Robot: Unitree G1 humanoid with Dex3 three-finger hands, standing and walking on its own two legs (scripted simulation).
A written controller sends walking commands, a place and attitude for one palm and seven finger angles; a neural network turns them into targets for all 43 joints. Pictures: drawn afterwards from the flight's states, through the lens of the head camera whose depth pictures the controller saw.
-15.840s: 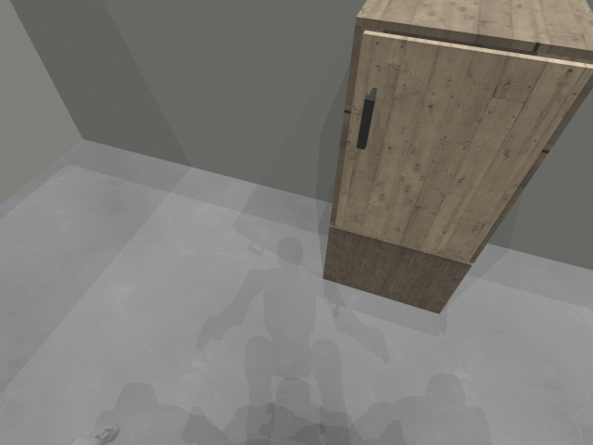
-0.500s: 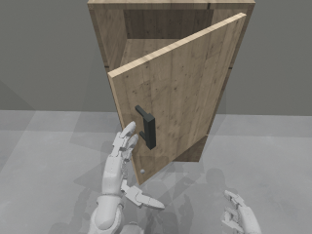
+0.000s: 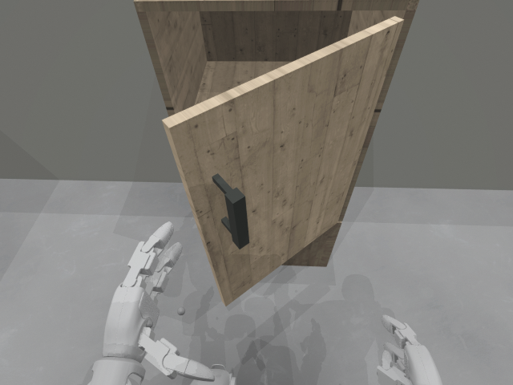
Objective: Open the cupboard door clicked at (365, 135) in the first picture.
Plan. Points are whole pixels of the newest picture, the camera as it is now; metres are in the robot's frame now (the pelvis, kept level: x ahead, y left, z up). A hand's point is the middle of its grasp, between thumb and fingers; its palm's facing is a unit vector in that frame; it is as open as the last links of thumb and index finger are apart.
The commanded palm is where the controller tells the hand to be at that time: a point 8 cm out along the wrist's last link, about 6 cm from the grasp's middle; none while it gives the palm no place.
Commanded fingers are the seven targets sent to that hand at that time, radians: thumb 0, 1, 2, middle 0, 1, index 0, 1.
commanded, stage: draw the hand back to the body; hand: left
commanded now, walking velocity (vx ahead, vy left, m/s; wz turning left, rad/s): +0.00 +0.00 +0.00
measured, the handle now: (230, 212) +0.36 +0.06 +0.08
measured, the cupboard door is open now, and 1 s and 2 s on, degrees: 40 40 40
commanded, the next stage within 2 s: step back with the hand held close in 1.62 s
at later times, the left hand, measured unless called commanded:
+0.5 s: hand (125, 307) +0.20 +0.16 +0.13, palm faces +0.00 -1.00 -0.05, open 16.3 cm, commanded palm +0.17 +0.22 +0.14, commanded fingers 0.00 -0.36 0.36 -0.16 -0.30 -0.16 -0.30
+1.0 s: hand (24, 269) +0.21 +0.25 +0.18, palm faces +0.28 -0.89 -0.36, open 12.0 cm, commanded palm +0.17 +0.30 +0.21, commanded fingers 0.00 0.51 0.74 -0.19 -0.30 -0.19 -0.30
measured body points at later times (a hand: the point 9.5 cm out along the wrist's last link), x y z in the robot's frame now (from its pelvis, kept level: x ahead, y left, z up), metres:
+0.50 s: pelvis +0.00 +0.01 +0.02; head +0.01 -0.01 +0.47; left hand +0.19 +0.21 +0.13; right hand +0.18 -0.21 -0.05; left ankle +0.03 +0.13 -0.67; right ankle -0.03 -0.08 -0.67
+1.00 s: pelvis +0.02 +0.03 +0.06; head +0.01 +0.02 +0.51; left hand +0.19 +0.29 +0.20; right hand +0.20 -0.19 -0.02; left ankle +0.03 +0.13 -0.67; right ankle -0.03 -0.08 -0.67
